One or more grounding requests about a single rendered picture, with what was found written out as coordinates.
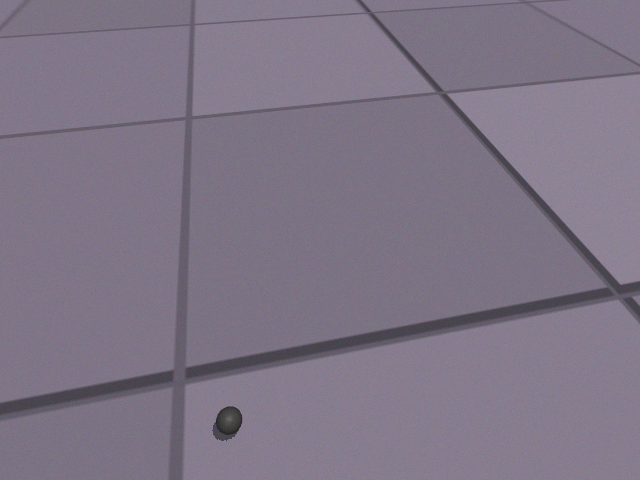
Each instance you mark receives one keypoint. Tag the ball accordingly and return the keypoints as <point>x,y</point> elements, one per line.
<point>229,420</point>

